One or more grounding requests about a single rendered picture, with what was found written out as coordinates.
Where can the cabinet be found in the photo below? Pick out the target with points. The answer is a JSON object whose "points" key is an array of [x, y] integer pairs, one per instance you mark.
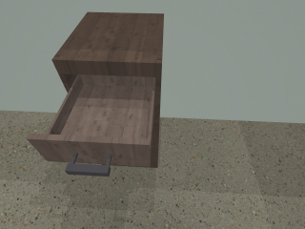
{"points": [[116, 44]]}

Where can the drawer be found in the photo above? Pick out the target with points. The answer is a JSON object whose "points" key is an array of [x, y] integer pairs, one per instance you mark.
{"points": [[102, 115]]}

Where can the handle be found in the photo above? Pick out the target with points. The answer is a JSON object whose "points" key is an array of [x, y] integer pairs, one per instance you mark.
{"points": [[95, 170]]}

